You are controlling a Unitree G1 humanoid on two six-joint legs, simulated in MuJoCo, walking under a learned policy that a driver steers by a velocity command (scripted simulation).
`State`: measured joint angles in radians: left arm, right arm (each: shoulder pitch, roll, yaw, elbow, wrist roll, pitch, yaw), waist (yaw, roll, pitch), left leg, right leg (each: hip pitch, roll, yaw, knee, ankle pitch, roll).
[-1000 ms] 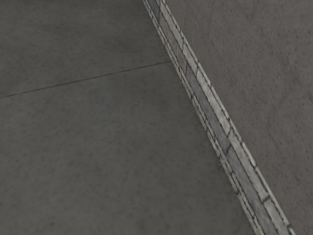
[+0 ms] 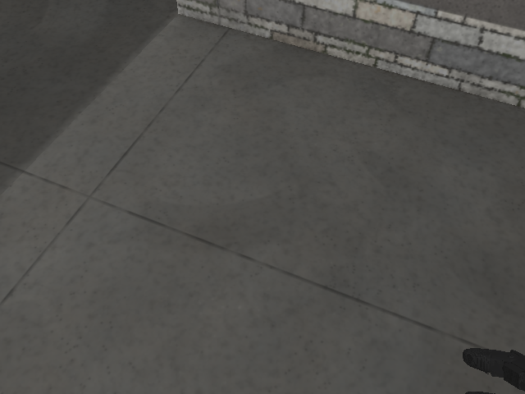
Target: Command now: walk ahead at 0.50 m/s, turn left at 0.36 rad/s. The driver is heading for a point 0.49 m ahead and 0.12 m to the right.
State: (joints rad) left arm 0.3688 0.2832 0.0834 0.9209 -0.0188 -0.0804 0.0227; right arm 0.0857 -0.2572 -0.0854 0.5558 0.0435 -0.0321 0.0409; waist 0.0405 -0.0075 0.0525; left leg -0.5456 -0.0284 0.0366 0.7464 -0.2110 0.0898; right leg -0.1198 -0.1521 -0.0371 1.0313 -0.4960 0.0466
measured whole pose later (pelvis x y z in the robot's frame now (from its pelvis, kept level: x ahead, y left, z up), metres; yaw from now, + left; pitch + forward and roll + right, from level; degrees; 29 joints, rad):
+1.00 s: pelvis +0.48 +0.00 +0.03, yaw -12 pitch +2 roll -1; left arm 0.16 0.25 0.02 0.84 0.02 -0.03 -0.01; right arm 0.19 -0.24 -0.04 0.79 -0.02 -0.03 -0.04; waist 0.01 0.01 0.00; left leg -0.37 0.06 -0.05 0.51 -0.19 -0.05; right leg -0.29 0.08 0.02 0.51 -0.26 -0.05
